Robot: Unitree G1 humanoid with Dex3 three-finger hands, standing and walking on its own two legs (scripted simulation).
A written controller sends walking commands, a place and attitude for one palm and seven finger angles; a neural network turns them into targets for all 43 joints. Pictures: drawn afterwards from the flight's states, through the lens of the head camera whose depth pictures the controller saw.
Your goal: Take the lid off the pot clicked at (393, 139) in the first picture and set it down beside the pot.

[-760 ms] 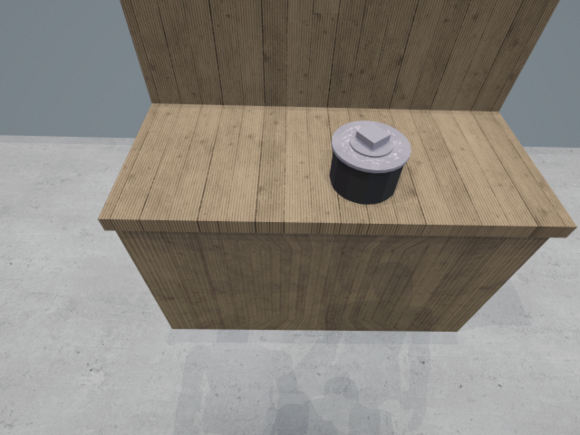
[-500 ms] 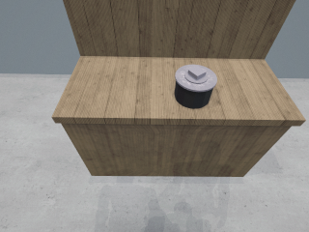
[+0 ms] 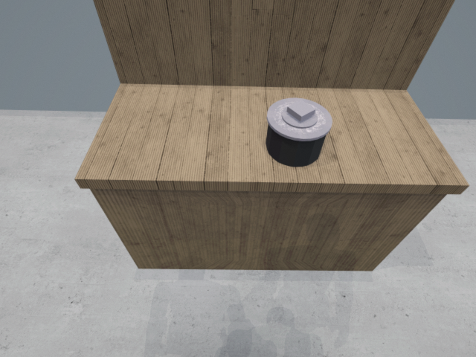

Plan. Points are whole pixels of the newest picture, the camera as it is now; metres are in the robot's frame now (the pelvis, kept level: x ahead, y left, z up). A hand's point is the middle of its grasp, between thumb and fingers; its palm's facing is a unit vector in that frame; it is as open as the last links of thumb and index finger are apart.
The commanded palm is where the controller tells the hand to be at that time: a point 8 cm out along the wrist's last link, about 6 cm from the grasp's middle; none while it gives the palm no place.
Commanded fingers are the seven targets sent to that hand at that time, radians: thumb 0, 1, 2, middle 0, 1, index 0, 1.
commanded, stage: walk to a spot facing it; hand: left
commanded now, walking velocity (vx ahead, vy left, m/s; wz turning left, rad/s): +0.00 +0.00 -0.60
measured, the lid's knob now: (300, 110) +0.69 -0.12 +0.02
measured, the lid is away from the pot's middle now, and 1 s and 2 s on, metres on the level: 0.00 0.00 0.00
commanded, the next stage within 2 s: turn to face it in 0.28 s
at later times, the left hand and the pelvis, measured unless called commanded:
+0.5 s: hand out of the picture +0.05 +0.16 -0.17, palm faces -0.11 -0.96 -0.26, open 7.4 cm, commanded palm none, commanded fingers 0.00 0.90 0.90 -0.20 -0.30 -0.20 -0.30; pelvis +0.00 -0.03 +0.00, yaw -12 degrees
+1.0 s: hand out of the picture +0.08 +0.19 -0.18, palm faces -0.02 -0.97 -0.22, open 7.4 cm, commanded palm none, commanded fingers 0.00 0.90 0.90 -0.20 -0.30 -0.20 -0.30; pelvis +0.02 +0.00 -0.01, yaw -4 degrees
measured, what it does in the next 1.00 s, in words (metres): steps on the spot: left foot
